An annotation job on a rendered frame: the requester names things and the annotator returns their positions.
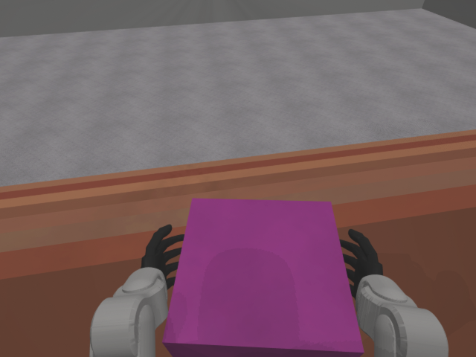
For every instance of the robot left hand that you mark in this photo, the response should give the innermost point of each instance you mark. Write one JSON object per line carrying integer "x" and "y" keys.
{"x": 155, "y": 256}

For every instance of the robot right hand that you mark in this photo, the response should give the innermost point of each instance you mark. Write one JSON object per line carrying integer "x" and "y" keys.
{"x": 367, "y": 262}

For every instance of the right robot forearm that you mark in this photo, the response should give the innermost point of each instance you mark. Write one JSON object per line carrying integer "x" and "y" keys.
{"x": 397, "y": 326}

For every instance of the carton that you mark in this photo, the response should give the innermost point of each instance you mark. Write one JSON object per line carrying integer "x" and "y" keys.
{"x": 261, "y": 278}

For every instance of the left robot forearm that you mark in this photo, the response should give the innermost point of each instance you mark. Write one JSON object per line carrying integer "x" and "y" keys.
{"x": 124, "y": 325}

